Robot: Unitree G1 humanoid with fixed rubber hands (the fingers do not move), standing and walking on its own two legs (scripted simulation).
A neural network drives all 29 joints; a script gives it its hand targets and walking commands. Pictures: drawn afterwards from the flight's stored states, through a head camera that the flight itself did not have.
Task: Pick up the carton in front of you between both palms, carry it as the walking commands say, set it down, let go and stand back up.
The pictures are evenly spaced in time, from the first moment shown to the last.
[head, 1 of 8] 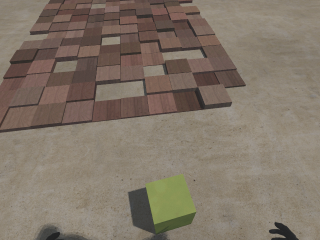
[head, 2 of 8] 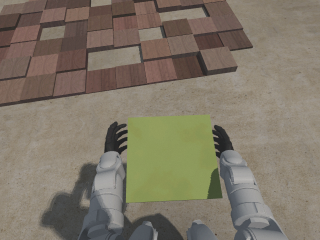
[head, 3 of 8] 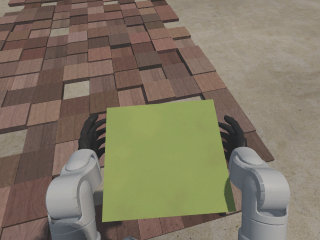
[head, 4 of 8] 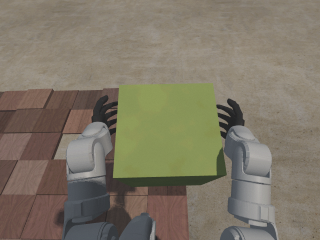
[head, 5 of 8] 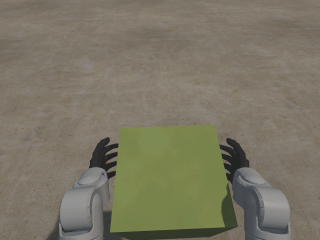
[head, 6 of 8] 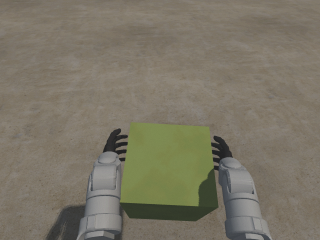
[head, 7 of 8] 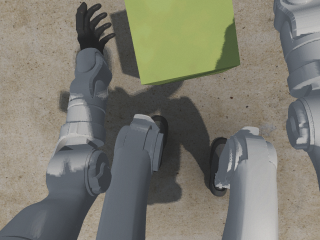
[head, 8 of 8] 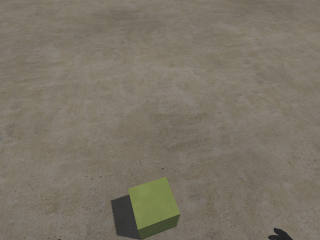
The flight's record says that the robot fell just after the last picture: no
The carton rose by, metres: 0.78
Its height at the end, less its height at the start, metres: +0.00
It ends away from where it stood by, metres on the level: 6.03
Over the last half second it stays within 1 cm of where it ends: yes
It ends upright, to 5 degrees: yes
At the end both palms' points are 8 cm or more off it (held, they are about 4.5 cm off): yes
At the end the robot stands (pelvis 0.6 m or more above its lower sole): yes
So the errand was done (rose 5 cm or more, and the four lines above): yes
